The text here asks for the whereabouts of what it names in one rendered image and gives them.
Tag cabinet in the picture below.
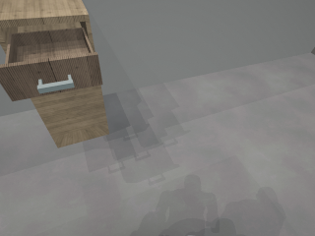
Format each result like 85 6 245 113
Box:
0 0 109 148

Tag handle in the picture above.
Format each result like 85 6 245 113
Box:
37 75 75 94

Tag drawer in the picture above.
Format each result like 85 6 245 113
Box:
0 28 103 101

